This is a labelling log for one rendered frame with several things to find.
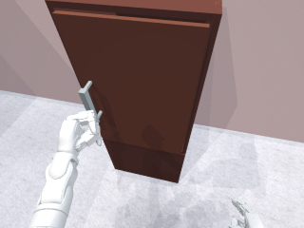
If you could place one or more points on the left robot forearm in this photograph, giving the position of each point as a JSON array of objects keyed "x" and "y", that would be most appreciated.
[{"x": 53, "y": 206}]

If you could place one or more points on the robot right hand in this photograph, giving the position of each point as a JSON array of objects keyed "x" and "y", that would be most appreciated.
[{"x": 251, "y": 219}]

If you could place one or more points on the handle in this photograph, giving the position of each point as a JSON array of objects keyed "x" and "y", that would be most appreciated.
[{"x": 87, "y": 102}]

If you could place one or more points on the cupboard door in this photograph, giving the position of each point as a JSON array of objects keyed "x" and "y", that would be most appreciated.
[{"x": 144, "y": 73}]

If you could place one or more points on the robot left hand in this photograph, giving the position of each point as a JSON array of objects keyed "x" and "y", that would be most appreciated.
[{"x": 71, "y": 131}]

